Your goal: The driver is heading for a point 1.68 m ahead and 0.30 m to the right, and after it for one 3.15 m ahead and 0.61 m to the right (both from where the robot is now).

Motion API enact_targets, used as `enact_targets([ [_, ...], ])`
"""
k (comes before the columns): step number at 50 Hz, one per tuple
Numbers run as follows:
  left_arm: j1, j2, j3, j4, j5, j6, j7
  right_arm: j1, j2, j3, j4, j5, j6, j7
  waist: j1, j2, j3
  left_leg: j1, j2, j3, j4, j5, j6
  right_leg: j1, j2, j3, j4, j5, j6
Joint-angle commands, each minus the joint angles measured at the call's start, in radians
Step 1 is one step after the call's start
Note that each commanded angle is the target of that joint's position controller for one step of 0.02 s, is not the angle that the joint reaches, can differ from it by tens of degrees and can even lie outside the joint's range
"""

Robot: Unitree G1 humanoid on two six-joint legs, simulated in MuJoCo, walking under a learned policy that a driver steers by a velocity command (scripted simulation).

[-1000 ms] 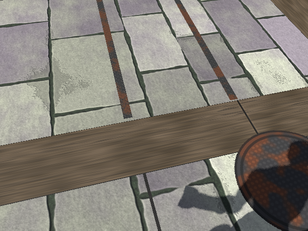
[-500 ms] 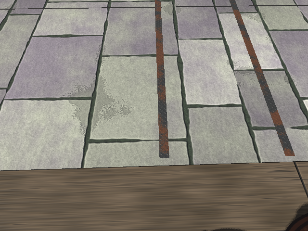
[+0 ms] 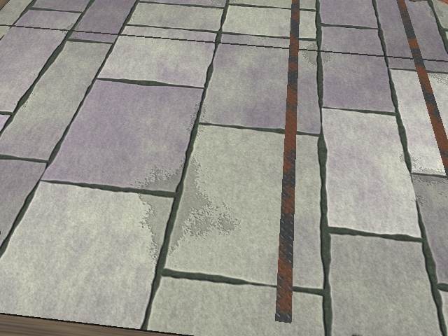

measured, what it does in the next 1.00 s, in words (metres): walks ahead: right foot, then left foot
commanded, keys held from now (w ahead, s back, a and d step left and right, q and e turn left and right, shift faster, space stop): q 0.26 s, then e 0.74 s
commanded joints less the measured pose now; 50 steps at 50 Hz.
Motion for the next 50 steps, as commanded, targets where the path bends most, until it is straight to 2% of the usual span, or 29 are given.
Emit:
enact_targets([
  [1,-0.052,0.091,0.014,-0.058,-0.033,-0.015,0.001,-0.036,-0.233,-0.072,-0.089,0.006,-0.019,0.018,0.037,0.068,0.023,-0.197,0.213,-0.18,-0.077,0.496,0.167,0.24,0.089,-0.079,-0.178,0.184,0.028],
  [3,-0.053,0.13,0.03,-0.043,-0.04,-0.035,0.012,-0.055,-0.228,-0.08,-0.1,0.009,-0.007,0.017,0.056,0.076,0.01,-0.11,0.226,-0.226,-0.01,0.534,0.12,0.265,0.096,-0.063,-0.258,0.223,0.003],
  [5,0.095,0.212,0.065,0.004,-0.055,-0.061,0.031,-0.109,-0.204,-0.072,-0.13,0.01,-0.007,0.014,0.146,0.037,-0.072,-0.151,0.141,-0.218,0.146,0.649,0.019,0.512,0.069,-0.065,-0.3,0.391,-0.097],
  [6,0.267,0.276,0.08,0.028,-0.065,-0.073,0.051,-0.121,-0.109,-0.042,-0.176,0.022,-0.01,0.019,0.194,-0.085,-0.268,-0.226,0.031,-0.143,0.34,0.457,-0.063,0.801,-0.115,0.092,-0.299,0.736,-0.265],
  [7,0.337,0.308,0.085,0.029,-0.047,-0.067,0.042,0.111,0.023,-0.013,-0.166,0.006,-0.022,0.002,0.099,-0.32,-0.515,-0.408,-0.098,-0.044,0.647,-0.391,-0.13,1.118,-0.442,0.452,-0.331,1.004,-0.584],
  [8,0.277,0.252,0.09,0.015,-0.006,-0.052,0.046,0.054,-0.102,-0.044,-0.145,0.003,0.0,-0.006,0.134,-0.111,-0.357,-0.513,0.014,-0.029,0.834,-0.439,-0.128,0.965,-0.45,0.482,-0.395,0.65,-0.504],
  [9,0.169,0.233,0.095,-0.019,-0.032,-0.048,0.056,-0.049,-0.135,-0.056,-0.162,0.004,0.026,-0.031,0.124,-0.091,-0.18,-0.53,0.088,0.014,0.891,-0.386,-0.127,0.738,-0.344,0.321,-0.446,0.383,-0.388],
  [11,0.006,0.098,0.057,-0.079,-0.059,-0.039,0.068,-0.029,-0.136,-0.061,-0.14,-0.031,0.044,-0.07,0.044,-0.09,-0.096,-0.387,0.178,0.029,0.791,-0.299,-0.145,0.47,-0.242,0.132,-0.542,0.253,-0.299],
  [12,-0.003,0.103,0.062,-0.091,-0.051,-0.037,0.077,-0.059,-0.108,-0.047,-0.153,-0.04,0.043,-0.063,0.038,-0.092,-0.089,-0.328,0.184,0.074,0.798,-0.292,-0.157,0.41,-0.213,0.065,-0.568,0.305,-0.291],
  [15,-0.001,0.197,0.11,-0.095,-0.043,-0.048,0.083,-0.099,-0.073,-0.025,-0.171,-0.003,0.051,-0.003,0.054,-0.051,-0.1,-0.224,0.168,0.182,0.562,-0.251,-0.184,0.369,-0.113,-0.096,-0.575,0.335,-0.268],
  [17,-0.017,0.192,0.116,-0.092,-0.052,-0.045,0.051,-0.105,-0.078,-0.021,-0.165,0.015,0.051,0.015,0.042,-0.052,-0.094,-0.165,0.19,0.159,0.363,-0.13,-0.197,0.355,-0.102,-0.095,-0.512,0.347,-0.234],
  [19,-0.167,0.118,0.08,-0.101,-0.052,-0.036,-0.013,-0.004,-0.075,-0.016,-0.118,0.066,0.039,0.041,-0.049,-0.024,-0.088,0.043,0.174,0.155,0.098,0.196,-0.185,0.204,-0.085,-0.079,-0.387,0.311,-0.184],
  [20,-0.119,0.077,0.064,-0.074,-0.045,-0.032,-0.043,0.006,-0.115,-0.027,-0.123,0.082,0.027,0.04,-0.051,-0.021,-0.097,0.151,0.157,0.158,0.06,0.342,-0.151,0.129,-0.077,-0.055,-0.353,0.317,-0.159],
  [21,-0.009,0.038,0.055,-0.034,-0.046,-0.036,-0.066,0.017,-0.172,-0.042,-0.157,0.079,0.015,0.021,-0.037,-0.004,-0.15,0.236,0.243,0.101,0.084,0.623,-0.059,0.124,-0.045,-0.073,-0.306,0.234,-0.086],
  [22,0.229,0.034,0.07,0.006,-0.061,-0.044,-0.068,-0.138,-0.263,-0.048,-0.224,0.089,0.002,0.014,0.128,0.124,-0.177,0.146,0.426,-0.049,0.068,0.776,0.136,0.225,0.01,-0.135,-0.292,-0.029,-0.021],
  [23,0.197,0.109,0.091,0.007,-0.066,-0.046,-0.043,-0.244,-0.245,-0.052,-0.238,0.057,0.011,0.023,0.139,0.078,-0.105,-0.024,0.417,-0.033,0.057,0.467,0.143,0.307,0.04,-0.149,-0.284,-0.056,0.001],
  [25,0.023,0.178,0.115,-0.067,-0.051,-0.022,-0.014,-0.227,-0.252,-0.07,-0.231,0.045,0.031,-0.004,0.081,0.076,-0.066,-0.1,0.302,0.047,0.038,-0.018,0.036,0.295,0.061,-0.143,-0.252,-0.013,-0.044],
  [26,0.008,0.187,0.119,-0.083,-0.052,-0.021,0.0,-0.232,-0.268,-0.082,-0.25,0.048,0.036,-0.029,0.068,0.101,-0.051,-0.074,0.309,0.034,0.021,-0.043,0.058,0.241,0.067,-0.134,-0.24,-0.004,-0.071],
  [30,0.061,0.117,0.101,-0.094,-0.042,-0.045,0.015,-0.166,-0.214,-0.084,-0.244,0.047,0.019,-0.099,0.048,0.167,0.001,0.024,0.5,-0.086,-0.076,0.078,0.193,0.16,0.079,-0.139,-0.134,-0.12,-0.113],
  [32,0.086,0.109,0.103,-0.093,-0.04,-0.046,0.005,-0.245,-0.214,-0.086,-0.253,0.045,0.016,-0.124,0.085,0.157,0.026,-0.01,0.484,-0.019,-0.081,0.044,0.132,0.242,0.082,-0.144,-0.2,-0.126,-0.137],
  [34,0.077,0.117,0.113,-0.103,-0.048,-0.058,-0.009,-0.28,-0.205,-0.081,-0.251,0.033,0.032,-0.12,0.092,0.122,0.008,-0.048,0.414,0.079,-0.023,-0.068,0.034,0.374,0.104,-0.142,-0.322,0.128,-0.182],
  [35,0.057,0.183,0.13,-0.123,-0.053,-0.067,-0.003,-0.243,-0.174,-0.079,-0.288,0.032,0.041,-0.127,0.049,0.002,-0.052,-0.073,0.312,0.214,0.092,-0.124,-0.041,0.447,0.006,0.009,-0.327,0.37,-0.273],
  [36,0.148,0.247,0.152,-0.113,-0.063,-0.07,0.0,-0.259,-0.149,-0.065,-0.308,0.027,0.046,-0.13,0.101,-0.09,-0.135,-0.196,0.179,0.266,0.269,-0.207,-0.128,0.651,-0.129,0.256,-0.398,0.486,-0.416],
  [37,0.279,0.283,0.17,-0.096,-0.047,-0.08,0.001,-0.346,-0.154,-0.06,-0.339,0.009,0.053,-0.122,0.193,-0.134,-0.133,-0.407,0.131,0.155,0.475,-0.455,-0.16,0.802,-0.231,0.412,-0.456,0.524,-0.475],
  [39,0.315,0.23,0.164,-0.06,-0.021,-0.09,-0.001,-0.332,-0.158,-0.061,-0.309,-0.006,0.056,-0.124,0.168,-0.048,-0.083,-0.51,0.189,0.028,0.719,-0.47,-0.15,0.778,-0.227,0.331,-0.431,0.56,-0.397],
  [41,0.193,0.167,0.141,-0.099,-0.045,-0.072,0.001,-0.279,-0.192,-0.069,-0.281,-0.018,0.049,-0.135,0.094,-0.043,-0.059,-0.434,0.203,0.035,0.731,-0.397,-0.143,0.611,-0.187,0.259,-0.466,0.561,-0.371],
  [44,0.108,0.193,0.138,-0.15,-0.032,-0.05,0.001,-0.207,-0.159,-0.056,-0.245,-0.01,0.066,-0.119,0.035,-0.041,-0.06,-0.256,0.168,0.094,0.569,-0.223,-0.16,0.439,-0.09,0.176,-0.518,0.464,-0.33],
  [47,0.115,0.224,0.154,-0.177,-0.028,-0.058,-0.02,-0.191,-0.155,-0.04,-0.224,0.013,0.091,-0.098,0.062,-0.058,-0.062,-0.192,0.15,0.1,0.408,-0.177,-0.168,0.434,-0.089,0.214,-0.509,0.361,-0.334],
  [50,0.139,0.223,0.158,-0.193,-0.029,-0.052,-0.034,-0.194,-0.178,-0.033,-0.216,0.02,0.087,-0.104,0.106,-0.068,-0.065,-0.192,0.147,0.09,0.283,-0.135,-0.143,0.472,-0.127,0.319,-0.48,0.226,-0.351],
])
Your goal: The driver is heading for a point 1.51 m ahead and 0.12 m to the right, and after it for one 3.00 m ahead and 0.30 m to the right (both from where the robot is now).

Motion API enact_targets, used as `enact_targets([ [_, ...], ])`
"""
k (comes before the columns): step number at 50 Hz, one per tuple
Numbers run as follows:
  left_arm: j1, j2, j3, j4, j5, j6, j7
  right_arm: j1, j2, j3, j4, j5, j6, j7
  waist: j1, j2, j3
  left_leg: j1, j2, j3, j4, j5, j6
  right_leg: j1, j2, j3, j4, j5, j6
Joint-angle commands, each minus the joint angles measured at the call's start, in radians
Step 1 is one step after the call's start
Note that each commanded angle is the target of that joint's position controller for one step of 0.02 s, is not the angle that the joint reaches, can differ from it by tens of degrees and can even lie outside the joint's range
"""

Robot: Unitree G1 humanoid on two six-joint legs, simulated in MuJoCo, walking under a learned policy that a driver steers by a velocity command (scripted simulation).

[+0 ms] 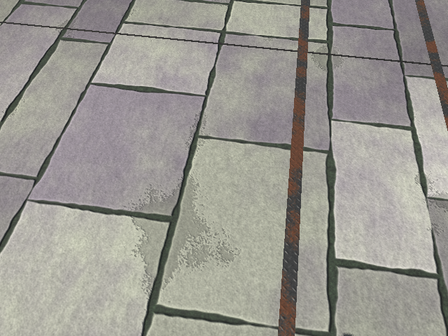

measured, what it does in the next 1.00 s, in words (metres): steps on the spot, turning right: left foot, then right foot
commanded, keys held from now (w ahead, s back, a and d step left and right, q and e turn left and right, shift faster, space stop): e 0.22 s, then no key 0.78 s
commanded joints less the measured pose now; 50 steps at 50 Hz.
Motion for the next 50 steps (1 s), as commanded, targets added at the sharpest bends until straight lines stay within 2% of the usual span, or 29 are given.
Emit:
enact_targets([
  [1,-0.008,0.167,0.049,-0.092,-0.002,-0.008,-0.007,0.079,-0.105,-0.016,-0.024,0.012,-0.011,-0.006,-0.004,-0.079,-0.102,0.054,-0.012,0.006,-0.129,0.06,0.023,0.089,-0.306,0.309,-0.026,0.148,-0.252],
  [4,-0.036,0.15,0.033,-0.082,0.004,0.017,-0.015,0.108,-0.127,-0.021,-0.025,0.042,-0.029,-0.002,-0.03,-0.076,-0.094,0.21,-0.043,0.045,-0.387,0.261,0.091,0.011,-0.258,0.327,0.027,0.086,-0.212],
  [5,-0.01,0.123,0.019,-0.067,0.01,0.026,-0.018,0.115,-0.141,-0.025,-0.041,0.048,-0.038,-0.003,-0.032,-0.07,-0.111,0.274,0.004,0.026,-0.428,0.358,0.154,-0.02,-0.225,0.318,0.057,0.023,-0.168],
  [6,0.026,0.061,-0.005,-0.065,0.014,0.035,-0.015,0.153,-0.183,-0.035,-0.063,0.047,-0.049,-0.011,-0.042,0.024,-0.17,0.4,0.159,-0.114,-0.477,0.537,0.305,-0.109,-0.137,0.259,0.17,-0.178,-0.081],
  [7,0.019,0.012,-0.021,-0.114,0.031,0.024,-0.007,0.125,-0.266,-0.057,-0.096,0.026,-0.068,-0.017,-0.025,0.217,-0.13,0.485,0.442,-0.434,-0.549,0.697,0.582,-0.377,0.037,0.068,0.364,-0.44,0.061],
  [8,-0.015,0.098,-0.001,-0.079,0.048,0.029,-0.002,0.099,-0.223,-0.053,-0.085,-0.011,-0.079,-0.022,-0.041,0.068,-0.059,0.394,0.468,-0.385,-0.603,0.589,0.522,-0.402,-0.064,0.051,0.597,-0.471,0.1],
  [9,0.009,0.144,0.017,-0.048,0.044,0.034,0.017,0.036,-0.171,-0.044,-0.101,0.011,-0.087,-0.016,-0.008,0.055,-0.055,0.331,0.367,-0.257,-0.602,0.503,0.427,-0.353,-0.073,0.028,0.71,-0.416,0.113],
  [10,0.05,0.174,0.029,-0.021,0.042,0.036,0.032,-0.069,-0.125,-0.029,-0.135,0.018,-0.09,-0.009,0.03,0.094,-0.041,0.278,0.298,-0.154,-0.598,0.498,0.361,-0.329,-0.067,0.0,0.798,-0.366,0.134],
  [11,0.052,0.155,0.026,-0.019,0.047,0.04,0.034,-0.086,-0.101,-0.017,-0.15,0.026,-0.092,-0.009,0.03,0.131,-0.042,0.252,0.258,-0.085,-0.59,0.544,0.337,-0.307,-0.062,-0.011,0.852,-0.311,0.148],
  [12,0.033,0.131,0.015,-0.025,0.053,0.041,0.026,-0.078,-0.113,-0.022,-0.154,0.026,-0.088,-0.012,0.022,0.11,-0.04,0.225,0.24,-0.046,-0.586,0.582,0.331,-0.28,-0.06,-0.047,0.918,-0.289,0.155],
  [14,0.02,0.098,0.002,-0.031,0.023,0.045,0.004,-0.037,-0.148,-0.039,-0.157,0.016,-0.077,-0.014,-0.012,0.078,-0.038,0.257,0.207,0.014,-0.578,0.576,0.335,-0.295,-0.067,-0.065,0.908,-0.237,0.171],
  [16,-0.005,0.09,-0.002,-0.033,0.01,0.05,-0.003,0.045,-0.156,-0.048,-0.137,0.019,-0.067,-0.005,-0.054,0.08,-0.029,0.372,0.216,0.015,-0.566,0.558,0.347,-0.347,-0.098,-0.057,0.758,-0.196,0.187],
  [19,-0.015,0.076,-0.01,-0.028,0.017,0.067,0.002,0.117,-0.153,-0.058,-0.107,0.025,-0.06,0.019,-0.079,0.089,-0.025,0.469,0.264,-0.011,-0.529,0.589,0.354,-0.341,-0.143,-0.072,0.522,-0.217,0.183],
  [21,-0.021,0.068,-0.019,-0.03,0.029,0.073,0.002,0.11,-0.168,-0.071,-0.105,0.031,-0.059,0.033,-0.082,0.105,-0.027,0.431,0.275,-0.015,-0.506,0.596,0.354,-0.26,-0.146,-0.112,0.405,-0.273,0.153],
  [22,-0.024,0.073,-0.02,-0.029,0.029,0.071,0.002,0.101,-0.173,-0.076,-0.107,0.029,-0.058,0.038,-0.084,0.11,-0.03,0.41,0.28,-0.024,-0.498,0.583,0.354,-0.225,-0.14,-0.126,0.365,-0.291,0.138],
  [24,-0.012,0.09,-0.015,-0.017,0.01,0.057,0.004,0.047,-0.161,-0.072,-0.115,0.024,-0.054,0.047,-0.061,0.101,-0.045,0.367,0.28,-0.038,-0.47,0.522,0.335,-0.143,-0.128,-0.134,0.254,-0.192,0.106],
  [25,-0.005,0.089,-0.015,-0.011,-0.01,0.047,0.0,-0.005,-0.135,-0.059,-0.115,0.028,-0.052,0.053,-0.03,0.089,-0.054,0.31,0.259,-0.026,-0.435,0.475,0.303,-0.059,-0.119,-0.135,0.148,-0.079,0.083],
  [26,0.003,0.075,-0.02,-0.004,-0.034,0.035,-0.014,-0.052,-0.089,-0.035,-0.108,0.039,-0.045,0.065,0.005,0.068,-0.07,0.227,0.222,-0.004,-0.393,0.431,0.249,0.066,-0.11,-0.133,0.023,0.087,0.057],
  [27,0.008,0.056,-0.026,-0.017,-0.054,0.024,-0.03,-0.048,-0.024,-0.006,-0.089,0.036,-0.036,0.082,0.02,0.063,-0.116,0.133,0.176,0.031,-0.366,0.381,0.178,0.217,-0.128,-0.116,0.006,0.179,0.038],
  [28,-0.019,0.12,-0.026,-0.055,-0.082,0.016,-0.028,0.104,0.029,0.006,-0.085,0.034,-0.029,0.088,-0.065,-0.076,-0.236,0.114,0.084,0.125,-0.278,0.218,0.061,0.338,-0.302,0.074,0.064,0.455,-0.122],
  [29,-0.08,0.167,-0.008,-0.075,-0.073,0.016,-0.032,0.15,-0.038,-0.017,-0.069,0.03,-0.041,0.071,-0.091,-0.088,-0.133,0.061,0.045,0.124,-0.288,0.164,0.015,0.235,-0.34,0.155,0.093,0.373,-0.192],
  [30,-0.071,0.199,0.014,-0.06,-0.047,0.02,-0.034,0.063,-0.119,-0.043,-0.082,0.028,-0.044,0.05,-0.053,-0.049,-0.096,0.095,0.041,0.131,-0.274,0.19,0.016,0.142,-0.296,0.117,0.093,0.196,-0.152],
  [31,-0.071,0.199,0.02,-0.066,-0.034,0.02,-0.031,0.012,-0.137,-0.05,-0.102,0.029,-0.045,0.035,-0.045,-0.045,-0.092,0.106,0.04,0.146,-0.25,0.219,0.038,0.096,-0.259,0.091,0.09,0.122,-0.114],
  [32,-0.075,0.158,0.008,-0.074,-0.039,0.02,-0.028,0.011,-0.128,-0.046,-0.097,0.033,-0.045,0.03,-0.042,-0.046,-0.095,0.111,0.049,0.135,-0.253,0.228,0.049,0.083,-0.242,0.087,0.088,0.09,-0.095],
  [33,-0.083,0.119,-0.008,-0.076,-0.048,0.019,-0.032,0.016,-0.089,-0.03,-0.09,0.039,-0.044,0.032,-0.053,-0.051,-0.075,0.12,0.06,0.119,-0.273,0.232,0.051,0.058,-0.233,0.086,0.088,0.054,-0.072],
  [34,-0.085,0.101,-0.015,-0.081,-0.056,0.018,-0.037,0.016,-0.067,-0.02,-0.086,0.046,-0.045,0.039,-0.054,-0.039,-0.068,0.137,0.069,0.113,-0.288,0.253,0.052,0.039,-0.215,0.075,0.092,0.023,-0.049],
  [36,-0.089,0.109,-0.012,-0.086,-0.053,0.018,-0.044,0.024,-0.068,-0.016,-0.077,0.054,-0.046,0.055,-0.056,-0.033,-0.073,0.17,0.076,0.114,-0.289,0.285,0.057,0.02,-0.177,0.038,0.108,0.004,-0.012],
  [39,-0.083,0.12,-0.005,-0.089,-0.043,0.02,-0.041,0.022,-0.082,-0.016,-0.061,0.045,-0.047,0.069,-0.048,-0.022,-0.071,0.151,0.079,0.124,-0.28,0.277,0.05,0.037,-0.154,0.015,0.132,0.029,0.004],
  [50,-0.1,0.13,-0.001,-0.091,-0.043,0.02,-0.029,-0.008,-0.091,-0.008,-0.019,0.044,-0.053,0.071,-0.044,0.006,-0.069,0.116,0.1,0.133,-0.268,0.237,0.042,0.051,-0.122,0.006,0.155,0.044,0.008],
])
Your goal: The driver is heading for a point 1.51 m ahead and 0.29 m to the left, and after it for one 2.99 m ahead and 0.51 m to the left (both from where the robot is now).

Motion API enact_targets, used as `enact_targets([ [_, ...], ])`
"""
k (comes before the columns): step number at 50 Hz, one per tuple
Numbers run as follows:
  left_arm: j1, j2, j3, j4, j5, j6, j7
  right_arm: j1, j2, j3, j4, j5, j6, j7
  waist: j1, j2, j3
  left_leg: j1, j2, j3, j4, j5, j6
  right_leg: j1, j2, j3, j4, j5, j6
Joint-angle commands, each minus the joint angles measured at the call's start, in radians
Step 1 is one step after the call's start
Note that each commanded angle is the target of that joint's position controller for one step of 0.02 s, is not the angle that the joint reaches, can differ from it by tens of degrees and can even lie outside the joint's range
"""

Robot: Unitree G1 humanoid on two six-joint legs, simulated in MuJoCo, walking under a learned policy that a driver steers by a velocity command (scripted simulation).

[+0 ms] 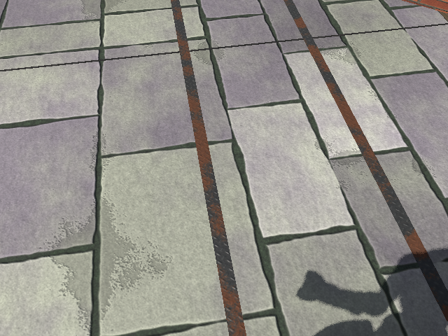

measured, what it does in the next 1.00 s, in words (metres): goes down: right foot 0.14 m lower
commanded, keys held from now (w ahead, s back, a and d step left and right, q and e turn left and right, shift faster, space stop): no key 0.12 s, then w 0.88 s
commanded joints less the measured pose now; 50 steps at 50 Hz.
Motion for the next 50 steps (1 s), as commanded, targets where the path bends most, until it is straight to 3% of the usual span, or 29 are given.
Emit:
enact_targets([
  [1,-0.012,0.135,0.038,-0.065,-0.001,-0.013,0.006,-0.025,-0.12,-0.029,-0.054,0.001,-0.016,-0.002,0.007,-0.009,-0.085,-0.034,0.02,-0.032,-0.067,0.129,0.022,0.084,-0.071,0.108,-0.088,0.226,-0.031],
  [6,-0.004,0.141,0.039,-0.051,-0.002,-0.01,0.011,-0.031,-0.126,-0.029,-0.032,0.001,-0.015,-0.002,0.007,0.003,-0.084,-0.026,0.025,-0.031,-0.07,0.133,0.024,0.087,-0.06,0.1,-0.093,0.23,-0.03],
  [8,0.081,0.214,0.073,-0.028,0.018,-0.001,0.033,-0.009,-0.176,-0.049,-0.021,-0.021,-0.01,-0.014,0.036,-0.014,-0.045,-0.09,0.003,-0.017,-0.054,-0.137,0.064,0.099,-0.068,0.128,-0.146,-0.129,-0.095],
  [10,0.175,0.209,0.076,-0.006,0.044,-0.009,0.067,-0.057,-0.147,-0.044,-0.033,-0.039,-0.015,-0.027,0.091,-0.099,0.013,-0.253,-0.02,-0.047,0.03,-0.22,0.108,0.164,-0.201,0.353,-0.276,-0.435,-0.22],
  [12,0.188,0.134,0.046,0.008,0.031,-0.024,0.089,-0.068,-0.096,-0.028,-0.037,-0.042,-0.038,-0.037,0.091,-0.142,0.019,-0.299,-0.046,-0.082,0.122,-0.125,0.136,0.226,-0.336,0.526,-0.352,-0.426,-0.285],
  [14,0.109,0.102,0.023,0.005,0.034,-0.025,0.098,-0.048,-0.081,-0.022,-0.036,-0.049,-0.053,-0.045,0.038,-0.119,0.023,-0.167,-0.052,-0.097,0.079,-0.16,0.168,0.133,-0.316,0.439,-0.369,-0.34,-0.241],
  [17,-0.001,0.146,0.021,0.004,0.057,0.015,0.074,0.076,-0.083,-0.025,0.021,-0.041,-0.076,-0.03,-0.043,-0.069,0.008,0.234,-0.101,-0.052,-0.127,0.108,0.16,-0.083,-0.195,0.237,-0.277,-0.251,-0.19],
  [18,0.0,0.12,0.016,0.005,0.069,0.016,0.067,0.156,-0.105,-0.031,0.031,-0.044,-0.087,-0.031,-0.078,-0.021,-0.013,0.321,-0.055,-0.122,-0.141,0.036,0.178,-0.15,-0.147,0.183,-0.162,-0.222,-0.161],
  [19,-0.043,0.07,0.005,-0.033,0.084,0.007,0.057,0.296,-0.189,-0.051,0.059,-0.056,-0.094,-0.045,-0.13,0.169,-0.043,0.463,0.146,-0.473,-0.246,-0.03,0.326,-0.333,0.001,0.059,0.159,-0.171,-0.054],
  [20,-0.044,0.053,0.0,-0.02,0.091,-0.013,0.045,0.37,-0.192,-0.048,0.063,-0.068,-0.093,-0.048,-0.163,0.154,0.012,0.495,0.28,-0.688,-0.366,-0.016,0.418,-0.506,0.023,0.139,0.354,-0.242,-0.036],
  [21,-0.018,0.045,0.002,0.006,0.077,-0.03,0.05,0.328,-0.159,-0.039,0.069,-0.072,-0.087,-0.044,-0.113,0.11,0.081,0.476,0.289,-0.629,-0.39,-0.082,0.387,-0.597,-0.007,0.179,0.479,-0.209,-0.052],
  [24,0.029,0.053,0.008,0.056,0.103,-0.033,0.056,0.209,-0.05,0.005,0.044,-0.068,-0.068,-0.049,-0.02,0.06,0.062,0.331,0.194,-0.402,-0.415,0.091,0.315,-0.51,-0.077,0.102,0.553,-0.057,-0.06],
  [27,-0.035,0.01,-0.001,0.054,0.08,-0.009,0.029,0.225,-0.068,0.008,0.049,-0.062,-0.062,-0.061,-0.012,0.045,0.045,0.262,0.122,-0.264,-0.449,0.274,0.282,-0.416,-0.083,0.035,0.357,0.117,-0.011],
  [29,-0.101,-0.022,-0.012,0.042,0.072,0.005,0.019,0.298,-0.083,0.008,0.089,-0.063,-0.057,-0.041,-0.034,0.059,0.049,0.237,0.096,-0.206,-0.448,0.366,0.284,-0.364,-0.067,-0.013,0.21,0.17,0.015],
  [31,-0.124,-0.034,-0.017,0.027,0.081,0.016,0.01,0.337,-0.094,0.007,0.116,-0.075,-0.052,-0.009,-0.033,0.085,0.048,0.176,0.104,-0.191,-0.424,0.443,0.305,-0.296,-0.05,-0.041,0.2,0.162,0.009],
  [32,-0.073,-0.023,-0.015,0.036,0.086,0.018,0.009,0.353,-0.093,0.007,0.133,-0.102,-0.055,-0.003,-0.009,0.102,0.053,0.213,0.151,-0.218,-0.383,0.483,0.315,-0.341,-0.084,0.035,0.272,0.261,-0.005],
  [36,-0.076,0.023,0.007,0.02,0.09,-0.003,0.023,0.317,-0.069,0.013,0.124,-0.096,-0.058,-0.02,0.013,0.072,0.036,0.229,0.143,-0.184,-0.258,0.575,0.275,-0.314,-0.053,-0.023,0.3,0.173,-0.043],
  [37,-0.127,-0.015,-0.01,0.009,0.064,-0.001,0.026,0.408,-0.064,0.015,0.201,-0.118,-0.066,-0.035,-0.02,0.062,0.082,0.431,0.159,-0.208,-0.176,0.487,0.222,-0.525,-0.158,0.151,0.178,0.379,-0.034],
  [39,-0.277,-0.052,-0.025,-0.009,0.069,-0.006,0.026,0.618,-0.061,0.002,0.266,-0.068,-0.054,-0.071,-0.166,0.044,0.106,0.734,0.156,-0.248,-0.102,0.338,0.227,-0.83,-0.147,0.073,0.04,0.433,-0.002],
  [41,-0.37,-0.093,-0.039,-0.012,0.08,-0.01,0.023,0.722,0.001,0.017,0.294,-0.066,-0.038,-0.074,-0.217,0.039,0.123,0.706,0.152,-0.293,-0.086,0.306,0.232,-0.834,-0.141,0.014,-0.012,0.406,0.005],
  [42,-0.407,-0.11,-0.057,0.02,0.084,-0.002,0.021,0.685,0.029,0.028,0.285,-0.046,-0.038,-0.078,-0.227,-0.041,0.176,0.55,0.056,-0.205,-0.121,0.165,0.192,-0.729,-0.176,0.027,-0.242,0.618,0.007],
  [43,-0.443,-0.113,-0.058,0.014,0.087,0.008,0.028,0.671,-0.017,0.024,0.278,-0.051,-0.029,-0.062,-0.217,-0.037,0.16,0.355,0.001,-0.173,-0.196,0.149,0.2,-0.449,-0.098,-0.075,-0.247,0.663,0.01],
  [44,-0.426,-0.121,-0.07,0.021,0.09,0.022,0.017,0.631,-0.056,0.021,0.277,-0.072,-0.008,-0.042,-0.188,0.064,0.135,0.19,0.036,-0.218,-0.259,0.171,0.212,-0.192,-0.096,-0.052,-0.139,0.613,0.018],
  [45,-0.308,-0.062,-0.057,0.06,0.081,0.031,0.015,0.54,-0.083,0.021,0.25,-0.078,-0.004,-0.026,-0.112,0.049,0.152,0.175,0.067,-0.232,-0.197,0.236,0.2,-0.137,-0.136,0.029,-0.124,0.549,0.005],
  [46,-0.114,0.021,-0.027,0.125,0.075,0.034,0.028,0.454,-0.129,0.009,0.218,-0.072,-0.01,-0.007,-0.01,-0.024,0.084,0.194,0.03,-0.183,-0.074,0.374,0.169,0.023,-0.119,0.011,-0.144,0.542,-0.007],
  [47,0.034,0.169,0.046,0.149,-0.1,0.011,0.05,0.331,-0.179,-0.038,0.215,0.064,0.005,-0.045,0.121,0.014,0.096,0.076,0.035,-0.22,0.221,0.499,0.142,0.157,-0.07,0.038,-0.109,0.435,-0.013],
  [48,0.252,0.207,0.058,0.224,-0.094,-0.001,0.061,0.34,-0.16,-0.026,0.226,0.063,0.003,-0.064,0.206,-0.045,-0.074,-0.007,-0.003,-0.163,0.535,0.426,0.085,0.4,-0.139,0.033,-0.074,0.669,-0.016],
  [49,0.429,0.235,0.048,0.295,-0.026,0.0,0.063,0.487,0.0,0.005,0.255,0.032,-0.016,-0.071,0.177,-0.302,-0.272,-0.364,-0.133,-0.154,1.101,-0.49,0.024,0.814,-0.295,0.128,0.236,1.166,-0.062],
  [50,0.501,0.204,0.038,0.302,0.004,0.0,0.05,0.665,0.036,0.017,0.294,0.077,-0.058,-0.062,0.157,-0.418,-0.518,-0.508,-0.195,-0.38,1.377,-0.552,0.03,0.986,-0.383,0.354,0.293,1.297,-0.199],
])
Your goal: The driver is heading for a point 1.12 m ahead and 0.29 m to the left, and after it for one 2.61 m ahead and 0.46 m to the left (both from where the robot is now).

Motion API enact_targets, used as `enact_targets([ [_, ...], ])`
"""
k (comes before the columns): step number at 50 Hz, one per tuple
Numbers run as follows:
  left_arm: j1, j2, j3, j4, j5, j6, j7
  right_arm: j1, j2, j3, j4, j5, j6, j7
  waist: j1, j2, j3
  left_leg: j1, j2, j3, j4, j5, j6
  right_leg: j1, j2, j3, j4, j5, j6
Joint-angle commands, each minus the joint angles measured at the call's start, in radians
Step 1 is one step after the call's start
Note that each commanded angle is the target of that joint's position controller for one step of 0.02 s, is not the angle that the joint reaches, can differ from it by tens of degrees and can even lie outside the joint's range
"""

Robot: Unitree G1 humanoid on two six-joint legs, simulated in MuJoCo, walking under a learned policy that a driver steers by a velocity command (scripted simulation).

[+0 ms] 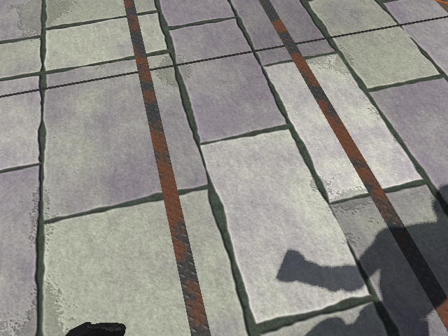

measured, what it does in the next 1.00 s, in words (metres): walks ahead, turning left: left foot, then right foot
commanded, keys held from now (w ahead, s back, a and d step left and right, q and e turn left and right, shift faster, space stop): w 0.30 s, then w+q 0.36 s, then q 0.34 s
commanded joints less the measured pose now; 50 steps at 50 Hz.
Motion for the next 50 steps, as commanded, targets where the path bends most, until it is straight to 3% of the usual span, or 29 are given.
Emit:
enact_targets([
  [1,0.665,0.271,0.09,0.173,-0.007,0.026,-0.006,0.069,-0.068,-0.022,-0.081,0.087,-0.074,-0.017,0.301,-0.327,-0.586,-0.871,-0.06,-0.169,0.776,0.04,0.001,1.137,-0.348,0.544,0.045,0.573,-0.31],
  [2,0.554,0.211,0.075,0.171,-0.012,0.033,-0.007,-0.067,-0.075,-0.023,-0.136,0.086,-0.068,-0.029,0.268,-0.126,-0.446,-0.941,0.014,-0.073,0.732,0.144,-0.003,0.966,-0.35,0.572,-0.104,0.24,-0.307],
  [3,0.363,0.155,0.055,0.132,-0.018,0.024,0.003,-0.212,-0.095,-0.031,-0.186,0.06,-0.054,-0.049,0.219,0.075,-0.201,-0.957,0.05,0.006,0.651,0.284,-0.009,0.663,-0.317,0.511,-0.208,0.202,-0.283],
  [4,0.287,0.168,0.054,0.131,-0.003,0.005,0.004,-0.21,-0.047,-0.026,-0.203,0.046,-0.033,-0.061,0.163,0.055,-0.146,-0.93,0.07,0.013,0.719,0.315,-0.019,0.486,-0.367,0.525,-0.199,0.295,-0.338],
  [5,0.234,0.12,0.038,0.117,0.01,-0.01,-0.008,-0.182,-0.031,-0.023,-0.199,0.018,-0.012,-0.059,0.112,0.137,-0.135,-0.841,0.134,-0.036,0.634,0.386,0.009,0.321,-0.362,0.489,-0.196,0.271,-0.317],
  [6,0.179,0.06,0.02,0.127,0.005,-0.025,-0.012,-0.209,-0.029,-0.037,-0.21,0.024,0.004,-0.05,0.071,0.077,-0.065,-0.808,0.163,-0.073,0.485,0.473,0.049,0.18,-0.298,0.379,-0.235,0.196,-0.248],
  [8,0.129,0.075,0.017,0.134,0.002,-0.031,0.004,-0.298,-0.024,-0.04,-0.261,0.018,0.005,-0.045,0.043,-0.043,0.074,-0.742,0.174,-0.045,0.11,0.575,0.047,-0.025,-0.147,0.162,-0.339,0.166,-0.185],
  [9,0.153,0.09,0.017,0.147,0.025,-0.034,0.024,-0.349,-0.041,-0.046,-0.276,0.0,-0.007,-0.045,0.052,-0.069,0.095,-0.666,0.152,-0.009,-0.064,0.677,0.025,-0.077,-0.092,0.087,-0.352,0.247,-0.182],
  [11,0.213,0.121,0.025,0.159,0.025,-0.032,0.053,-0.411,-0.027,-0.044,-0.279,-0.016,-0.024,-0.028,0.074,-0.071,0.044,-0.532,0.112,0.04,-0.344,0.893,0.01,-0.042,-0.043,0.016,-0.333,0.299,-0.175],
  [13,0.281,0.182,0.047,0.18,-0.006,-0.032,0.065,-0.531,-0.031,-0.039,-0.315,-0.003,-0.02,-0.009,0.113,-0.031,0.037,-0.526,0.097,0.029,-0.468,0.972,0.013,0.078,-0.107,0.069,-0.379,0.286,-0.188],
  [15,0.329,0.178,0.058,0.205,-0.028,-0.018,0.069,-0.621,-0.053,-0.043,-0.345,0.003,-0.015,0.001,0.138,0.01,0.065,-0.605,0.088,0.021,-0.57,0.962,0.044,0.242,-0.138,0.08,-0.366,0.23,-0.17],
  [17,0.38,0.181,0.069,0.231,-0.023,0.002,0.068,-0.683,-0.063,-0.047,-0.365,0.0,-0.015,0.015,0.158,0.05,0.077,-0.68,0.072,0.033,-0.601,0.896,0.084,0.399,-0.173,0.071,-0.31,0.268,-0.153],
  [19,0.37,0.193,0.078,0.231,-0.004,0.019,0.065,-0.647,-0.09,-0.063,-0.367,0.003,-0.016,0.027,0.125,0.026,0.02,-0.611,0.032,0.06,-0.601,0.779,0.125,0.485,-0.174,0.03,-0.193,0.48,-0.125],
  [21,0.339,0.17,0.071,0.206,0.01,0.035,0.063,-0.386,-0.163,-0.107,-0.289,-0.003,-0.011,0.033,0.007,0.038,-0.14,-0.242,-0.02,0.079,-0.604,0.79,0.183,0.4,-0.09,-0.056,0.166,0.639,-0.079],
  [22,0.445,0.081,0.04,0.188,0.031,0.019,0.05,-0.257,-0.263,-0.134,-0.261,0.0,-0.009,0.03,0.03,0.214,-0.283,0.177,0.201,-0.294,-0.615,0.713,0.334,0.006,0.02,-0.099,0.552,0.286,-0.016],
  [23,0.431,0.065,0.026,0.194,0.029,-0.013,0.028,-0.181,-0.245,-0.132,-0.239,0.016,-0.002,0.031,0.007,0.322,-0.381,0.348,0.331,-0.721,-0.842,0.482,0.431,-0.232,0.161,0.006,0.795,-0.418,0.01],
  [25,0.207,0.174,0.055,0.116,-0.024,-0.061,0.021,-0.338,-0.18,-0.109,-0.279,-0.013,-0.007,0.018,0.019,0.185,-0.157,0.158,0.288,-0.6,-0.914,0.399,0.345,-0.401,0.056,0.1,0.796,-0.325,-0.033],
  [26,0.168,0.164,0.057,0.109,-0.009,-0.065,0.031,-0.419,-0.164,-0.104,-0.294,-0.021,-0.012,0.018,0.066,0.081,-0.077,-0.02,0.259,-0.501,-0.935,0.534,0.328,-0.345,0.019,0.095,0.692,-0.268,-0.031],
  [29,0.201,0.142,0.07,0.114,0.017,-0.032,0.051,-0.491,-0.139,-0.095,-0.314,-0.018,-0.02,0.016,0.154,0.082,-0.069,-0.259,0.182,-0.347,-0.97,0.72,0.283,-0.133,-0.017,0.087,0.485,-0.215,-0.01],
  [33,0.053,0.109,0.066,0.058,0.028,-0.015,0.061,-0.395,-0.183,-0.109,-0.281,0.001,-0.023,-0.014,0.119,0.095,-0.024,-0.336,0.143,-0.273,-1.009,0.678,0.278,-0.135,0.017,0.075,0.223,0.011,0.041],
  [36,-0.045,0.086,0.057,0.014,0.028,-0.019,0.06,-0.357,-0.184,-0.11,-0.256,-0.004,-0.009,-0.024,0.095,0.118,-0.006,-0.387,0.087,-0.202,-0.942,0.878,0.22,-0.044,0.074,0.057,0.042,0.162,0.05],
  [40,-0.081,0.106,0.058,-0.033,0.015,-0.01,0.053,-0.315,-0.167,-0.111,-0.23,0.003,0.016,-0.025,0.088,0.145,-0.053,-0.316,0.087,-0.259,-0.818,0.959,0.176,0.025,0.119,0.078,-0.028,0.164,0.049],
  [43,-0.013,0.152,0.071,-0.02,0.018,-0.024,0.049,-0.38,-0.164,-0.113,-0.266,0.004,0.031,-0.045,0.141,0.161,-0.079,-0.236,0.079,-0.348,-0.683,0.939,0.154,0.101,0.105,0.105,-0.137,0.122,0.029],
  [44,0.059,0.177,0.079,-0.002,0.027,-0.031,0.052,-0.406,-0.144,-0.108,-0.288,0.001,0.032,-0.047,0.174,0.142,-0.121,-0.261,0.032,-0.327,-0.574,0.913,0.121,0.221,0.059,0.107,-0.194,0.226,0.002],
  [45,0.174,0.234,0.09,0.013,0.047,-0.031,0.059,-0.394,-0.088,-0.091,-0.315,-0.015,0.028,-0.044,0.195,0.018,-0.26,-0.401,-0.039,-0.244,-0.318,0.642,0.076,0.494,-0.127,0.242,-0.115,0.544,-0.066],
  [46,0.199,0.257,0.089,0.012,0.053,-0.014,0.059,-0.159,-0.04,-0.076,-0.3,0.004,0.026,-0.04,0.109,-0.215,-0.397,-0.636,-0.162,-0.163,-0.074,0.045,0.026,0.768,-0.382,0.529,-0.057,0.775,-0.268],
  [47,0.174,0.221,0.09,0.005,0.013,0.004,0.052,-0.107,-0.152,-0.09,-0.285,0.016,0.038,-0.037,0.105,-0.189,-0.422,-0.706,-0.053,-0.135,0.072,0.098,0.004,0.72,-0.434,0.626,-0.093,0.498,-0.306],
  [48,0.115,0.142,0.071,-0.031,0.01,0.014,0.056,-0.224,-0.209,-0.109,-0.292,0.019,0.057,-0.044,0.137,-0.09,-0.301,-0.753,-0.021,-0.105,0.124,0.186,-0.023,0.612,-0.343,0.5,-0.13,0.336,-0.261],
  [50,0.026,0.12,0.058,-0.042,0.024,0.039,0.059,-0.337,-0.216,-0.124,-0.323,0.005,0.097,-0.061,0.123,-0.035,-0.155,-0.734,0.03,-0.065,0.092,0.303,-0.043,0.375,-0.238,0.333,-0.201,0.15,-0.203],
])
